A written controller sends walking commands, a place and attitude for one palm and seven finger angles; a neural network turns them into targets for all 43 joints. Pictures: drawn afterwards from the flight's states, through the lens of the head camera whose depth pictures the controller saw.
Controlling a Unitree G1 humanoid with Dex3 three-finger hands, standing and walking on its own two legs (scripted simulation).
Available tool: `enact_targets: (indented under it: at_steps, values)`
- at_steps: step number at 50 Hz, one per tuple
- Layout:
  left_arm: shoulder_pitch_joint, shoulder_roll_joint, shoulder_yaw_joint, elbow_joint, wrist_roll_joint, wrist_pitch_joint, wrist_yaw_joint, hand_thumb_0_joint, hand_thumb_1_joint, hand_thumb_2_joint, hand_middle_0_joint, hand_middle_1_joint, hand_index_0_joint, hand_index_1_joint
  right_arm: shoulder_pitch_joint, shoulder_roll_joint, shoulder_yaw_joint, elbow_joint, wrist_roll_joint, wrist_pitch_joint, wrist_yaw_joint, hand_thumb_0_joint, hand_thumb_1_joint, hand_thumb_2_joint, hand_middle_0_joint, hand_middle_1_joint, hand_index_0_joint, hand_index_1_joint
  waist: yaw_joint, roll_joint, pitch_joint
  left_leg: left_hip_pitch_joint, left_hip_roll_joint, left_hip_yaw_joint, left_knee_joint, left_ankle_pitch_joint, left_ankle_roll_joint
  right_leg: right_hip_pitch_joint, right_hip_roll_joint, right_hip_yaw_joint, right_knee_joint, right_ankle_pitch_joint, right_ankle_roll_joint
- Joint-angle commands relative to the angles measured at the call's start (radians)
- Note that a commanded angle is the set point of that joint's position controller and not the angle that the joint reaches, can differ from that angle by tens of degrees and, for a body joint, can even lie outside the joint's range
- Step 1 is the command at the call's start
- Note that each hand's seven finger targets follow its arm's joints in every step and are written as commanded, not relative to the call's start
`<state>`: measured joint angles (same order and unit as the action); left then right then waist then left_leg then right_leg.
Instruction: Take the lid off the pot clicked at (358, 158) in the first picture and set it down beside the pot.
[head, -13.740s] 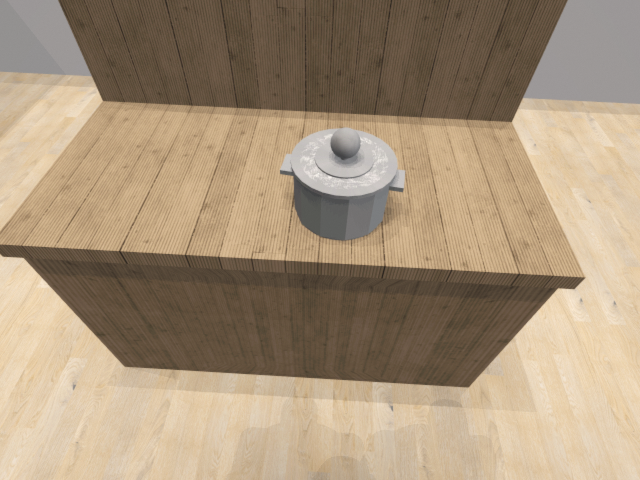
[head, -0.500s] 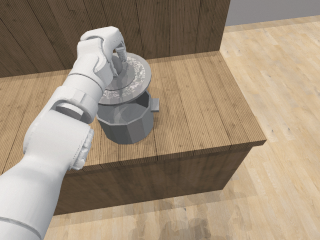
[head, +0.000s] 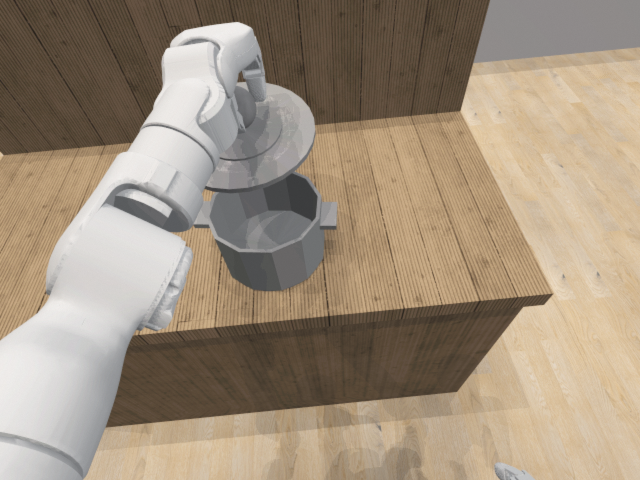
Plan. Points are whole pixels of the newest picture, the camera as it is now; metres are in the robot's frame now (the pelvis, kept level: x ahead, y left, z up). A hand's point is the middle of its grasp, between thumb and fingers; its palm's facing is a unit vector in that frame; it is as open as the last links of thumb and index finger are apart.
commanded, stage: lift the lid straight up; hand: left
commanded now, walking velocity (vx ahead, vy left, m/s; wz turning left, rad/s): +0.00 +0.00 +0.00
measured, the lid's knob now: (234, 108) +0.53 +0.08 +0.19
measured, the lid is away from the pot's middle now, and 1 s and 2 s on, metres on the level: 0.01 0.08 0.22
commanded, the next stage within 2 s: move the lid sideways beside the pot in 0.18 s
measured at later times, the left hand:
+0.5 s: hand (229, 100) +0.51 +0.08 +0.21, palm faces -0.27 -0.10 -0.96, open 8.2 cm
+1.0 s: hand (164, 111) +0.49 +0.15 +0.22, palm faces -0.28 -0.07 -0.96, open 8.2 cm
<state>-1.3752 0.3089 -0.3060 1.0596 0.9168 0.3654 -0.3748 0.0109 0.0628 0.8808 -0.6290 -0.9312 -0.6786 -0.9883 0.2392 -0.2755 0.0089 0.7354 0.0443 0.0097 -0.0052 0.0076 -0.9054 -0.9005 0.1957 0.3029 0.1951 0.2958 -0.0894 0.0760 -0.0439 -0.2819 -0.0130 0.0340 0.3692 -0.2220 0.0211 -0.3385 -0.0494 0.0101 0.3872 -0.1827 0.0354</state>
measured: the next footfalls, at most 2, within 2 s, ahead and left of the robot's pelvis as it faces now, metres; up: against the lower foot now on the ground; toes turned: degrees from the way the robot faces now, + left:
none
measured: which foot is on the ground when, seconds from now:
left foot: down 0.00-1.00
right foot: down 0.00-1.00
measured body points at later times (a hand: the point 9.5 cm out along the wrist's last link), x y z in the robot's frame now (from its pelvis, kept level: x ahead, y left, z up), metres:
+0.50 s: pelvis +0.00 +0.00 +0.00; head +0.06 -0.03 +0.45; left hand +0.52 +0.09 +0.26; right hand +0.04 -0.26 -0.14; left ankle -0.03 +0.11 -0.74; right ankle +0.00 -0.14 -0.74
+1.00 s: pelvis -0.01 +0.00 +0.00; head +0.04 -0.02 +0.45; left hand +0.50 +0.15 +0.27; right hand +0.08 -0.27 -0.13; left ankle -0.03 +0.11 -0.74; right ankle +0.00 -0.14 -0.74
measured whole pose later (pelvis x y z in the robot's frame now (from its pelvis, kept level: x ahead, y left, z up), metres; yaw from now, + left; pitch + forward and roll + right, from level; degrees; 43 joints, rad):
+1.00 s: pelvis -0.01 +0.00 +0.00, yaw +1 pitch +6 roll +0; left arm -1.32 0.47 -0.27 1.00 0.93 0.26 -0.47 0.02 0.06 0.88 -0.63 -0.93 -0.68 -0.99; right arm 0.24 -0.29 0.01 0.70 0.06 0.03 -0.03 0.01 -0.91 -0.90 0.20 0.30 0.20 0.30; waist -0.08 0.05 -0.01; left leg -0.26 -0.01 0.02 0.36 -0.21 0.02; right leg -0.30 -0.05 0.00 0.35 -0.16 0.03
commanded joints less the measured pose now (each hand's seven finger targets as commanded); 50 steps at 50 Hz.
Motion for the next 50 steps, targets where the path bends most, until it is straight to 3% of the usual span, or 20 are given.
enact_targets:
  at_steps: [1,3,6,8,11,12,14,20,24,25,27,29,32,35,38,39,40,43,45,50]
  values:
    - [-0.627,0.197,0.048,-0.129,0.010,0.026,0.034,0.000,0.480,1.077,-0.811,-1.045,-0.854,-1.088,0.022,-0.140,-0.038,-0.078,0.002,-0.013,-0.006,0.000,-0.900,-0.900,0.200,0.300,0.200,0.300,-0.035,-0.184,-0.399,0.171,-0.045,-0.027,0.004,0.331,0.040,0.166,0.080,-0.043,0.010,0.389,-0.052]
    - [-0.649,0.178,0.033,-0.123,-0.005,0.022,0.020,0.000,0.480,1.077,-0.811,-1.045,-0.854,-1.088,0.018,-0.140,-0.033,-0.080,0.004,-0.012,-0.012,0.000,-0.900,-0.900,0.200,0.300,0.200,0.300,-0.045,-0.168,-0.391,0.160,-0.047,-0.025,-0.007,0.297,0.040,0.157,0.075,-0.041,-0.002,0.364,-0.053]
    - [-0.742,0.180,0.012,-0.223,0.015,-0.011,0.021,0.000,0.480,1.077,-0.811,-1.045,-0.854,-1.088,0.023,-0.132,-0.035,-0.090,-0.005,-0.028,-0.016,0.000,-0.900,-0.900,0.200,0.300,0.200,0.300,-0.052,-0.099,-0.486,0.242,-0.038,-0.049,0.017,0.349,0.037,0.142,0.072,-0.026,0.012,0.376,-0.060]
    - [-0.759,0.214,0.037,-0.282,0.021,-0.037,0.026,0.000,0.480,1.077,-0.811,-1.045,-0.854,-1.088,0.034,-0.123,-0.037,-0.103,-0.009,-0.038,-0.017,0.000,-0.900,-0.900,0.200,0.300,0.200,0.300,-0.041,-0.082,-0.543,0.267,-0.031,-0.058,0.026,0.398,0.037,0.169,0.071,-0.017,0.013,0.399,-0.064]
    - [-0.716,0.281,0.097,-0.203,0.023,-0.029,0.046,0.000,0.480,1.077,-0.811,-1.045,-0.854,-1.088,0.048,-0.130,-0.034,-0.087,-0.005,-0.033,-0.024,0.000,-0.900,-0.900,0.200,0.300,0.200,0.300,-0.032,-0.153,-0.499,0.215,-0.037,-0.043,0.003,0.341,0.036,0.202,0.079,-0.029,0.009,0.396,-0.057]
    - [-0.694,0.255,0.078,-0.153,0.022,-0.018,0.050,0.000,0.480,1.077,-0.811,-1.045,-0.854,-1.088,0.041,-0.131,-0.031,-0.084,0.000,-0.030,-0.024,0.000,-0.900,-0.900,0.200,0.300,0.200,0.300,-0.034,-0.164,-0.457,0.186,-0.040,-0.037,-0.006,0.320,0.036,0.187,0.081,-0.031,0.005,0.379,-0.056]
    - [-0.694,0.222,0.058,-0.164,0.021,-0.015,0.061,0.000,0.480,1.077,-0.811,-1.045,-0.854,-1.088,0.044,-0.132,-0.033,-0.081,0.001,-0.032,-0.018,0.000,-0.900,-0.900,0.200,0.300,0.200,0.300,-0.031,-0.128,-0.455,0.198,-0.035,-0.040,-0.007,0.353,0.031,0.171,0.080,-0.035,0.007,0.384,-0.059]
    - [-0.682,0.291,0.094,-0.115,0.060,0.010,0.067,0.000,0.480,1.077,-0.811,-1.045,-0.854,-1.088,0.048,-0.144,-0.035,-0.079,-0.006,-0.021,-0.015,0.000,-0.900,-0.900,0.200,0.300,0.200,0.300,-0.027,-0.120,-0.468,0.171,-0.036,-0.035,-0.010,0.327,0.034,0.191,0.078,-0.027,0.004,0.374,-0.061]
    - [-0.736,0.360,0.135,-0.266,0.059,-0.037,0.044,0.000,0.480,1.077,-0.811,-1.045,-0.854,-1.088,0.051,-0.133,-0.043,-0.106,-0.013,-0.038,-0.020,0.000,-0.900,-0.900,0.200,0.300,0.200,0.300,-0.010,-0.087,-0.611,0.247,-0.026,-0.046,0.015,0.448,0.043,0.263,0.068,-0.008,0.020,0.473,-0.061]
    - [-0.716,0.338,0.118,-0.277,0.060,-0.045,0.035,0.000,0.480,1.077,-0.811,-1.045,-0.854,-1.088,0.049,-0.129,-0.045,-0.111,-0.015,-0.042,-0.020,0.000,-0.900,-0.900,0.200,0.300,0.200,0.300,-0.008,-0.082,-0.625,0.265,-0.024,-0.050,0.026,0.496,0.046,0.261,0.068,-0.005,0.026,0.494,-0.060]
    - [-0.645,0.361,0.136,-0.236,0.068,-0.047,0.021,0.000,0.480,1.077,-0.811,-1.045,-0.854,-1.088,0.058,-0.136,-0.049,-0.105,-0.011,-0.032,-0.020,0.000,-0.900,-0.900,0.200,0.300,0.200,0.300,-0.003,-0.135,-0.570,0.252,-0.024,-0.039,0.020,0.498,0.049,0.268,0.074,-0.017,0.014,0.503,-0.053]
    - [-0.582,0.339,0.122,-0.185,0.061,-0.041,0.002,0.000,0.480,1.077,-0.811,-1.045,-0.854,-1.088,0.060,-0.145,-0.050,-0.099,-0.005,-0.017,-0.017,0.000,-0.900,-0.900,0.200,0.300,0.200,0.300,-0.008,-0.179,-0.477,0.212,-0.030,-0.024,0.009,0.452,0.051,0.252,0.078,-0.029,-0.003,0.491,-0.050]
    - [-0.532,0.343,0.118,-0.165,0.045,-0.038,-0.018,0.000,0.480,1.077,-0.811,-1.045,-0.854,-1.088,0.044,-0.153,-0.046,-0.106,0.000,-0.007,-0.017,0.000,-0.900,-0.900,0.200,0.300,0.200,0.300,-0.006,-0.170,-0.412,0.176,-0.039,-0.017,-0.003,0.371,0.054,0.232,0.074,-0.031,-0.011,0.444,-0.050]
    - [-0.574,0.384,0.123,-0.229,0.051,-0.060,-0.033,0.000,0.480,1.077,-0.811,-1.045,-0.854,-1.088,0.034,-0.153,-0.043,-0.118,0.002,0.002,-0.023,0.000,-0.900,-0.900,0.200,0.300,0.200,0.300,-0.013,-0.139,-0.423,0.188,-0.040,-0.017,-0.001,0.349,0.055,0.240,0.070,-0.024,-0.014,0.434,-0.051]
    - [-0.621,0.346,0.074,-0.280,0.049,-0.079,-0.039,0.000,0.480,1.077,-0.811,-1.045,-0.854,-1.088,0.037,-0.145,-0.044,-0.127,0.004,0.003,-0.028,0.000,-0.900,-0.900,0.200,0.300,0.200,0.300,-0.027,-0.101,-0.414,0.203,-0.039,-0.019,0.001,0.327,0.055,0.210,0.071,-0.024,-0.030,0.402,-0.055]
    - [-0.647,0.412,0.124,-0.308,0.053,-0.089,-0.031,0.000,0.480,1.077,-0.811,-1.045,-0.854,-1.088,0.045,-0.150,-0.046,-0.123,0.004,0.001,-0.029,0.000,-0.900,-0.900,0.200,0.300,0.200,0.300,-0.023,-0.103,-0.441,0.219,-0.033,-0.031,0.003,0.326,0.051,0.228,0.075,-0.025,-0.021,0.397,-0.056]
    - [-0.643,0.423,0.126,-0.301,0.055,-0.095,-0.028,0.000,0.480,1.077,-0.811,-1.045,-0.854,-1.088,0.035,-0.147,-0.043,-0.134,0.003,-0.001,-0.031,0.000,-0.900,-0.900,0.200,0.300,0.200,0.300,-0.020,-0.076,-0.459,0.219,-0.036,-0.031,0.006,0.318,0.052,0.224,0.072,-0.015,-0.018,0.386,-0.059]
    - [-0.680,0.376,0.093,-0.383,0.035,-0.124,-0.031,0.000,0.480,1.077,-0.811,-1.045,-0.854,-1.088,0.044,-0.137,-0.047,-0.140,0.005,-0.017,-0.032,0.000,-0.900,-0.900,0.200,0.300,0.200,0.300,-0.022,-0.027,-0.519,0.295,-0.029,-0.043,0.021,0.406,0.049,0.213,0.073,-0.023,-0.017,0.412,-0.061]
    - [-0.625,0.404,0.116,-0.304,0.042,-0.117,-0.032,0.000,0.480,1.077,-0.811,-1.045,-0.854,-1.088,0.047,-0.149,-0.046,-0.124,0.008,-0.008,-0.030,0.000,-0.900,-0.900,0.200,0.300,0.200,0.300,-0.021,-0.047,-0.465,0.277,-0.030,-0.044,0.015,0.379,0.044,0.198,0.079,-0.034,-0.020,0.386,-0.059]
    - [-0.567,0.382,0.094,-0.212,0.041,-0.099,-0.048,0.000,0.480,1.077,-0.811,-1.045,-0.854,-1.088,0.042,-0.162,-0.042,-0.109,0.014,0.010,-0.025,0.000,-0.900,-0.900,0.200,0.300,0.200,0.300,-0.028,-0.073,-0.383,0.227,-0.035,-0.040,-0.002,0.328,0.037,0.167,0.081,-0.047,-0.031,0.340,-0.059]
